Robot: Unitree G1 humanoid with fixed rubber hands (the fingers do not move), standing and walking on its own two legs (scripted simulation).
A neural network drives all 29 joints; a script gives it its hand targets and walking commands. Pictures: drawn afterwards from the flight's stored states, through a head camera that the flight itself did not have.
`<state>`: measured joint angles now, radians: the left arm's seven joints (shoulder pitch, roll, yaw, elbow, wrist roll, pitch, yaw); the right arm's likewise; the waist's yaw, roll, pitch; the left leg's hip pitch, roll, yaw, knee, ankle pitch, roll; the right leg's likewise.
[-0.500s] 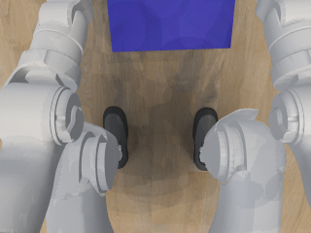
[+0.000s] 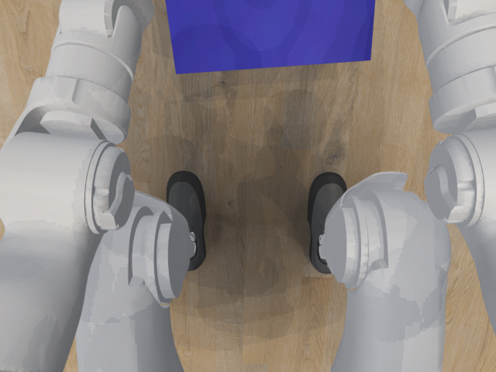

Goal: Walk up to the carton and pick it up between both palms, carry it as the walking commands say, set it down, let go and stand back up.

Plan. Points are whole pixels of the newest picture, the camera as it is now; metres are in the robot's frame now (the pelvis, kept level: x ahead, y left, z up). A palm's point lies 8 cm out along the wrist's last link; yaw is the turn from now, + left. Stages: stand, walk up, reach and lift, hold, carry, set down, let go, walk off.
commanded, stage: reach and lift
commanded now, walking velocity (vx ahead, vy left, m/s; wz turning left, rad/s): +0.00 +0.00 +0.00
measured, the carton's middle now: out of the picture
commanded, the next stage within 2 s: none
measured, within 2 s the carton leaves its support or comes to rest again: neither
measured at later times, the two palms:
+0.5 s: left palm out of the picture +0.58 +0.09 -0.11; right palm out of the picture +0.55 -0.20 -0.11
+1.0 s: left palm out of the picture +0.56 +0.08 -0.05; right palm out of the picture +0.54 -0.20 -0.05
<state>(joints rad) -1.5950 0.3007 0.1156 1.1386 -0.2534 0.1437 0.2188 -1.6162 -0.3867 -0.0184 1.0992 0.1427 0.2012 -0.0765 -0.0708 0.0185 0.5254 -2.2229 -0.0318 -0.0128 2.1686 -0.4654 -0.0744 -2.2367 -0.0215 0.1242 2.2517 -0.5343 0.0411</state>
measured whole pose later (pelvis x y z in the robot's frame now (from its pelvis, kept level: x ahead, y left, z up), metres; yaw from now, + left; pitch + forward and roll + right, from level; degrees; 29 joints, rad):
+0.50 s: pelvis +0.00 +0.01 +0.01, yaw -2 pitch +27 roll +2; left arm -1.56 0.27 0.19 0.99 -0.16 0.27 0.31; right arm -1.60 -0.32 -0.02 1.03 0.14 0.30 -0.23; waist -0.07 0.03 0.53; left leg -2.15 -0.02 -0.02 2.17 -0.49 -0.06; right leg -2.14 -0.01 0.12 2.22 -0.55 0.05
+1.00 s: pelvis -0.01 +0.01 +0.04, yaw -3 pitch +23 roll +2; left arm -1.48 0.19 0.30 0.85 -0.05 0.36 0.33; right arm -1.57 -0.29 -0.05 0.98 0.14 0.36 -0.29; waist -0.06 0.04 0.53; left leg -1.99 -0.01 -0.02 2.08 -0.48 -0.05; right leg -1.99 -0.01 0.11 2.13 -0.53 0.06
